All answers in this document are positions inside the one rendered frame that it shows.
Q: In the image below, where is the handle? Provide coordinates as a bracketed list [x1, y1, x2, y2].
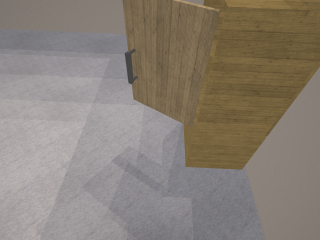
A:
[125, 49, 138, 84]

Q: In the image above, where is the cupboard door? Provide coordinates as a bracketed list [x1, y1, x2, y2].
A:
[122, 0, 220, 127]

